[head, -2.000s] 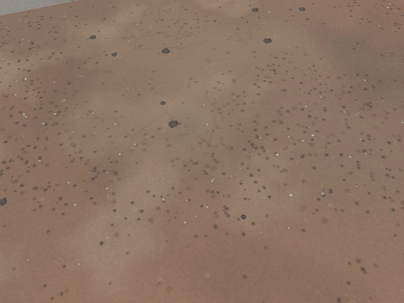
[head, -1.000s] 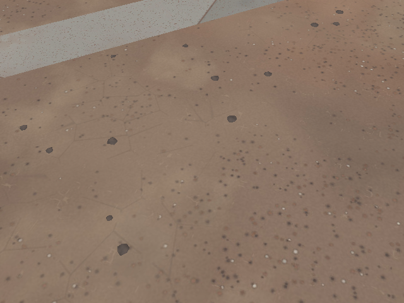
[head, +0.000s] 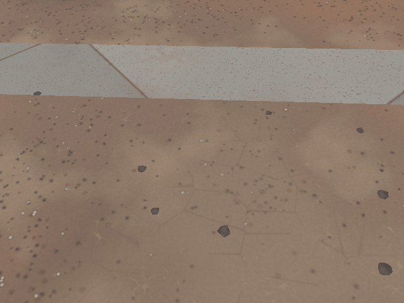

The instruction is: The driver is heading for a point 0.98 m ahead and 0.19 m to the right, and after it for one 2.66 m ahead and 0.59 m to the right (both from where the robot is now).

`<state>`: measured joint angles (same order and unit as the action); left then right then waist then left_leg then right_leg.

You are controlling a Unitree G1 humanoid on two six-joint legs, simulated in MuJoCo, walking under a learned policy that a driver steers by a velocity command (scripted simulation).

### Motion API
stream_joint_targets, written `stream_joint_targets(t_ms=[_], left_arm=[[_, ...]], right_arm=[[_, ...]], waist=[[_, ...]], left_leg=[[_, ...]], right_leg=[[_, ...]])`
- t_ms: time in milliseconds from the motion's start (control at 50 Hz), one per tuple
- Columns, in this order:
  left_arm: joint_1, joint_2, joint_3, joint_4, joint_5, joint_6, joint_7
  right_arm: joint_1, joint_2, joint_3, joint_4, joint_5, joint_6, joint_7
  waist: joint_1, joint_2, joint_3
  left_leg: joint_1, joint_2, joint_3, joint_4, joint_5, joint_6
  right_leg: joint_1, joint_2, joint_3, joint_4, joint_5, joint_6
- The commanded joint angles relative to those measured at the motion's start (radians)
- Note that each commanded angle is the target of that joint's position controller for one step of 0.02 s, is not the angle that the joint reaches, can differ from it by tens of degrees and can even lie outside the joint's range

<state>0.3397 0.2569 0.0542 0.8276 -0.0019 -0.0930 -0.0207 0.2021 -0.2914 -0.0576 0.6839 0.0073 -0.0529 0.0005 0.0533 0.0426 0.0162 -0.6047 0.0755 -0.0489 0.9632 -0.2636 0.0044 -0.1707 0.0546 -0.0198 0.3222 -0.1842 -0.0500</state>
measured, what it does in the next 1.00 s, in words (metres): walks ahead, turning right: left foot, then right foot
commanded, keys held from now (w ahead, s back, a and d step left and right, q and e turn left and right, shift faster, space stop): w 0.38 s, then w+e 0.30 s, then e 0.32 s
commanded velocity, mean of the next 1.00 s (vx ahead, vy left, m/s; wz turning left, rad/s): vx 0.43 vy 0.00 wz -0.21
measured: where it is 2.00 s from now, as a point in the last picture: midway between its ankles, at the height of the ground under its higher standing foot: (280, 200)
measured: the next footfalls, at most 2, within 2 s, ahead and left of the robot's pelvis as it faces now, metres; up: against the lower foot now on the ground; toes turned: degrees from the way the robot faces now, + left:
left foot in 0.24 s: +0.30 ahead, +0.15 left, +0.00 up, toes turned +2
right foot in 0.78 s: +0.60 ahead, -0.09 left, +0.00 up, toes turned -11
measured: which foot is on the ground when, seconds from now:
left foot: up 0.00-0.22, down 0.24-0.80, up 0.82-1.00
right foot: down 0.00-0.26, up 0.28-0.76, down 0.78-1.00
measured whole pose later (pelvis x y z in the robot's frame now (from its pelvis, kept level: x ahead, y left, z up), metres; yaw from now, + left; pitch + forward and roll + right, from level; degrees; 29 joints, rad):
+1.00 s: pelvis +0.51 +0.00 -0.01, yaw -17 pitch +3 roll +1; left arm 0.17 0.31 0.07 0.68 0.00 -0.02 -0.02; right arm 0.14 -0.32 -0.05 0.70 -0.01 -0.04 -0.03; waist 0.01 0.02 0.08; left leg -0.60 0.05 -0.08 1.12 -0.43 -0.08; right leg -0.39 0.11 0.05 0.45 -0.10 -0.09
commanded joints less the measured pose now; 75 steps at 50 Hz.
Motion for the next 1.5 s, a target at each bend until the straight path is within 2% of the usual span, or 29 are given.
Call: stream_joint_targets(t_ms=[20,160,200,240,260,280,300,320,340,400,580,700,780,800,820,840,860,880,920,1000,1080,1180,1240,1260,1280,1300,1320,1360,1500], left_arm=[[-0.056,0.178,0.039,-0.065,-0.010,-0.011,0.010],[0.045,0.206,0.041,-0.004,-0.027,0.018,0.012],[0.034,0.225,0.046,0.003,-0.027,0.030,0.017],[0.021,0.196,0.033,-0.003,-0.021,0.034,0.023],[0.023,0.131,0.005,-0.035,0.014,0.029,0.026],[0.135,0.053,-0.017,-0.046,-0.004,0.008,0.019],[0.060,0.165,0.008,-0.037,-0.024,-0.006,0.013],[-0.029,0.192,0.017,-0.064,-0.036,-0.013,0.007],[-0.067,0.176,0.014,-0.066,-0.028,-0.014,0.011],[-0.037,0.133,0.014,-0.053,-0.015,0.011,0.010],[-0.238,0.081,0.001,-0.106,-0.016,0.028,-0.005],[-0.367,0.074,-0.005,-0.191,-0.014,0.025,-0.042],[-0.049,0.196,0.062,-0.143,-0.001,0.022,-0.042],[0.044,0.293,0.084,-0.134,0.002,0.032,-0.017],[-0.017,0.337,0.081,-0.177,0.009,0.033,-0.012],[-0.009,0.266,0.069,-0.197,0.006,0.045,-0.011],[-0.064,0.223,0.057,-0.206,0.001,0.048,-0.008],[-0.111,0.199,0.052,-0.203,-0.011,0.051,-0.005],[-0.166,0.178,0.046,-0.220,-0.002,0.063,0.005],[-0.193,0.210,0.059,-0.224,0.006,0.071,0.019],[-0.191,0.207,0.059,-0.229,-0.019,0.092,0.041],[-0.135,0.215,0.058,-0.219,-0.013,0.091,0.035],[-0.146,0.172,0.042,-0.223,-0.014,0.091,0.032],[-0.146,0.113,0.024,-0.230,-0.009,0.085,0.031],[-0.130,0.053,0.007,-0.260,-0.017,0.075,0.029],[-0.171,0.119,0.017,-0.297,-0.023,0.059,0.027],[-0.183,0.178,0.035,-0.286,-0.021,0.057,0.026],[-0.165,0.178,0.046,-0.262,-0.013,0.066,0.021],[-0.254,0.087,0.024,-0.295,-0.019,0.066,-0.005]], right_arm=[[-0.067,-0.023,0.004,-0.081,-0.002,-0.019,0.007],[-0.229,-0.045,0.001,-0.129,0.014,-0.033,0.034],[-0.185,-0.071,-0.011,-0.123,0.011,-0.036,0.037],[0.052,-0.145,-0.050,-0.056,0.000,-0.033,0.025],[0.235,-0.227,-0.070,-0.029,-0.012,-0.026,0.012],[0.242,-0.270,-0.073,-0.015,-0.012,-0.022,0.021],[0.220,-0.173,-0.049,-0.023,0.001,-0.022,0.023],[0.158,-0.143,-0.036,-0.026,0.004,-0.024,0.023],[0.100,-0.127,-0.029,-0.031,-0.003,-0.025,0.025],[0.025,-0.087,-0.020,-0.027,-0.015,-0.038,0.029],[0.081,-0.134,-0.035,0.057,-0.018,-0.057,0.002],[0.140,-0.157,-0.044,0.111,-0.003,-0.017,-0.011],[0.090,-0.185,-0.047,0.078,0.004,0.019,-0.048],[0.130,-0.128,-0.025,0.048,-0.030,0.006,-0.047],[0.242,-0.042,0.010,0.021,-0.041,-0.019,-0.023],[0.168,-0.152,-0.014,0.037,-0.017,-0.038,-0.007],[0.071,-0.153,-0.014,-0.002,0.012,-0.041,-0.005],[0.040,-0.137,-0.012,-0.002,0.003,-0.035,-0.017],[0.049,-0.148,-0.023,-0.005,-0.013,-0.002,-0.033],[0.078,-0.102,-0.014,-0.004,-0.024,0.025,-0.048],[-0.032,-0.090,-0.009,-0.034,-0.015,0.025,-0.033],[-0.119,-0.110,-0.018,-0.067,0.001,-0.022,-0.011],[-0.023,-0.114,-0.034,-0.042,0.006,-0.045,-0.009],[0.061,-0.159,-0.047,-0.031,-0.007,-0.049,-0.016],[0.138,-0.232,-0.064,-0.016,-0.033,-0.041,-0.022],[0.180,-0.248,-0.076,0.007,-0.033,-0.039,-0.012],[0.146,-0.186,-0.061,-0.008,-0.016,-0.040,-0.014],[0.094,-0.130,-0.043,-0.020,-0.006,-0.032,-0.021],[0.106,-0.137,-0.041,0.016,-0.020,-0.036,-0.024]], waist=[[-0.013,-0.113,-0.005],[0.030,-0.125,0.033],[-0.014,-0.134,0.010],[-0.135,-0.106,-0.142],[-0.194,0.046,-0.299],[-0.122,0.295,-0.391],[-0.158,0.158,-0.305],[-0.148,0.107,-0.175],[-0.118,0.029,-0.112],[-0.043,0.050,-0.061],[-0.098,0.003,0.032],[-0.130,-0.004,0.077],[0.049,0.032,-0.138],[0.054,-0.145,-0.258],[-0.042,-0.322,-0.445],[0.043,-0.135,-0.515],[0.034,-0.111,-0.376],[-0.003,-0.021,-0.229],[-0.062,-0.058,-0.139],[-0.095,-0.104,-0.152],[-0.052,-0.142,-0.153],[-0.007,-0.182,-0.105],[-0.078,-0.175,-0.082],[-0.110,-0.102,-0.118],[-0.107,0.113,-0.133],[-0.123,0.218,-0.072],[-0.124,0.139,-0.017],[-0.106,0.101,0.008],[-0.124,0.077,0.029]], left_leg=[[-0.040,0.027,0.005,-0.177,0.151,-0.013],[0.039,-0.025,0.037,-0.418,0.239,0.016],[0.127,-0.047,0.054,-0.461,0.187,0.047],[0.490,-0.055,0.064,-0.485,0.209,0.103],[0.780,0.164,-0.188,-0.453,0.253,0.174],[0.998,0.325,-0.634,-0.593,0.017,0.319],[0.939,0.292,-0.628,-0.646,-0.123,0.286],[0.816,0.257,-0.486,-0.664,-0.084,0.252],[0.690,0.215,-0.391,-0.687,0.021,0.237],[0.496,0.155,-0.236,-0.771,0.197,0.234],[0.486,0.127,0.078,-0.859,0.321,0.174],[0.697,0.185,0.152,-0.749,0.537,0.141],[0.601,0.106,0.223,-0.219,0.967,0.036],[0.328,0.026,0.226,0.115,0.423,-0.024],[-0.029,-0.176,0.079,0.485,-0.417,-0.084],[-0.046,-0.103,-0.090,0.517,-0.377,-0.062],[-0.086,-0.063,-0.070,0.466,-0.314,-0.045],[-0.099,-0.029,-0.041,0.377,-0.255,-0.049],[0.009,-0.003,-0.038,0.275,-0.190,-0.060],[0.075,-0.036,-0.017,0.097,-0.114,-0.102],[0.076,-0.042,-0.037,-0.107,0.059,-0.101],[0.153,-0.085,-0.041,-0.349,0.029,-0.068],[0.381,-0.074,-0.026,-0.533,0.064,-0.020],[0.542,0.063,-0.140,-0.569,0.010,0.034],[0.692,0.243,-0.409,-0.660,-0.198,0.141],[0.679,0.353,-0.654,-0.733,-0.377,0.226],[0.648,0.323,-0.584,-0.729,-0.414,0.219],[0.613,0.233,-0.394,-0.734,-0.284,0.154],[0.551,0.172,-0.028,-0.795,0.163,0.145]], right_leg=[[0.034,-0.253,0.190,-0.175,0.196,-0.173],[0.131,-0.291,0.147,-0.120,0.239,-0.128],[0.167,-0.302,0.138,-0.049,0.369,-0.106],[0.080,-0.224,0.058,0.241,0.541,-0.054],[-0.131,-0.155,0.006,0.580,0.214,-0.011],[-0.472,-0.007,0.056,0.854,-0.389,0.029],[-0.587,-0.067,0.132,0.946,-0.387,0.022],[-0.627,-0.110,0.109,0.937,-0.289,0.012],[-0.590,-0.148,0.089,0.896,-0.204,0.018],[-0.466,-0.196,0.092,0.797,-0.095,0.043],[-0.494,-0.153,0.080,0.410,0.302,0.057],[-0.549,-0.116,0.011,0.266,0.182,0.006],[-0.063,0.013,-0.055,0.163,0.227,-0.076],[0.260,-0.189,0.214,0.213,0.609,-0.157],[0.583,-0.461,0.722,0.177,0.809,-0.405],[0.546,-0.414,0.634,0.150,0.763,-0.368],[0.428,-0.365,0.487,0.140,0.717,-0.323],[0.255,-0.307,0.400,0.104,0.662,-0.276],[0.012,-0.253,0.344,0.038,0.581,-0.253],[-0.120,-0.209,0.292,0.028,0.634,-0.246],[-0.141,-0.159,0.357,-0.031,-0.054,-0.199],[-0.106,-0.171,0.472,-0.002,-0.241,-0.184],[-0.192,-0.114,0.488,0.092,-0.327,-0.131],[-0.307,-0.063,0.423,0.250,-0.398,-0.080],[-0.523,0.067,0.216,0.499,-0.440,-0.020],[-0.697,0.008,0.171,0.660,-0.417,0.000],[-0.730,-0.047,0.177,0.742,-0.343,0.014],[-0.720,-0.075,0.148,0.794,-0.225,0.043],[-0.637,-0.122,0.078,0.652,0.058,0.092]])
Keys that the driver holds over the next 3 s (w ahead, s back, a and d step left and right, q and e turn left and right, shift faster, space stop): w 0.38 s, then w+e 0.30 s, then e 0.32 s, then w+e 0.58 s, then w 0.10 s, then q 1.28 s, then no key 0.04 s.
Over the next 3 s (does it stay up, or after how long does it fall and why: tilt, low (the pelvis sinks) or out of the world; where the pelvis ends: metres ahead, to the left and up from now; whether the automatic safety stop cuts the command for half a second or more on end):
stays up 0.91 -0.26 0.00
